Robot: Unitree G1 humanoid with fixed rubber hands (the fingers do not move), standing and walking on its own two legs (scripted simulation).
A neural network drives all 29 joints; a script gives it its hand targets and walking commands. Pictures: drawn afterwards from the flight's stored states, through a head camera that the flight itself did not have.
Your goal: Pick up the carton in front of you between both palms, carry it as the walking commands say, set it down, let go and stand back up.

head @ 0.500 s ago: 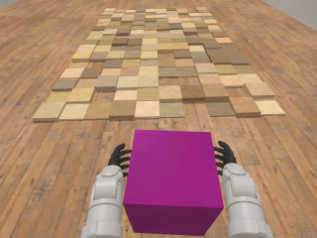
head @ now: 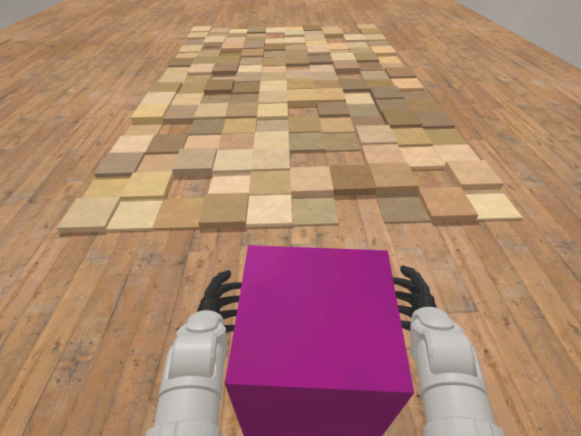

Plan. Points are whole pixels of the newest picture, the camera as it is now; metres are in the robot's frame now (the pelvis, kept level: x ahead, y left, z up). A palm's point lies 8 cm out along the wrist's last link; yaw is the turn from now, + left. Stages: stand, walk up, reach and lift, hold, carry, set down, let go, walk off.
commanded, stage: reach and lift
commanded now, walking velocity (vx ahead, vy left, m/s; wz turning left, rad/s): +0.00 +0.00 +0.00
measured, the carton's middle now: (313, 348) +0.29 +0.00 -0.05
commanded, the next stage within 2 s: hold in 0.20 s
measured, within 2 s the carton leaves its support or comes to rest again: neither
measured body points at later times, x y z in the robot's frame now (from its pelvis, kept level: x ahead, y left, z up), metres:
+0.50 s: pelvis -0.01 +0.00 +0.00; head -0.06 +0.00 +0.45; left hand +0.29 +0.15 +0.04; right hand +0.29 -0.16 +0.05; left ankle +0.02 +0.12 -0.75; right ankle +0.00 -0.13 -0.75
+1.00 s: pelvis -0.01 +0.00 +0.00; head -0.05 +0.00 +0.45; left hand +0.29 +0.15 +0.04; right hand +0.30 -0.15 +0.05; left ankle +0.02 +0.12 -0.75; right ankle +0.00 -0.13 -0.75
